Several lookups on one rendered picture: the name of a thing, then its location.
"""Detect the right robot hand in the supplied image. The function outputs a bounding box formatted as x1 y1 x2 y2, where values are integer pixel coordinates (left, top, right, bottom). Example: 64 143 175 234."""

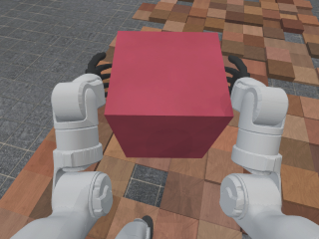
224 55 250 97

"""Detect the robot left shin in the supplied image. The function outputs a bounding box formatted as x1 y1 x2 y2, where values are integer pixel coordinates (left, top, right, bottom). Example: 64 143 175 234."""
134 218 148 225

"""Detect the robot right forearm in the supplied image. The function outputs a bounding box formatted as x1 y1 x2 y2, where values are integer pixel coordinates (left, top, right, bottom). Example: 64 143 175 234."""
230 77 289 207

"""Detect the left robot thigh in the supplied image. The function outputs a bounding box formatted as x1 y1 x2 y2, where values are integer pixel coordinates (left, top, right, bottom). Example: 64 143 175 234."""
115 221 151 239

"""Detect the carton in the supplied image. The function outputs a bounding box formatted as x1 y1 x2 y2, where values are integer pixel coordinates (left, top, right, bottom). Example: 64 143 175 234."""
104 31 234 158

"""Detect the robot left forearm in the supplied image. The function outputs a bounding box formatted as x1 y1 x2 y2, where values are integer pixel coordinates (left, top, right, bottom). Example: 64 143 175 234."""
51 73 106 210

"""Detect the left robot hand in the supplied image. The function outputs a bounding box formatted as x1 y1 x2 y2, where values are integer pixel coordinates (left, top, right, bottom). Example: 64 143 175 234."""
85 52 113 98

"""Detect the robot left upper arm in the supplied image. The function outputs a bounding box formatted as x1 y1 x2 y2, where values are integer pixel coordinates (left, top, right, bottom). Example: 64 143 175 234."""
10 171 114 239

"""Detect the robot right upper arm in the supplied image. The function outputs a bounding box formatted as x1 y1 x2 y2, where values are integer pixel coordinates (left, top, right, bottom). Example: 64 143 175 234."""
219 173 319 239

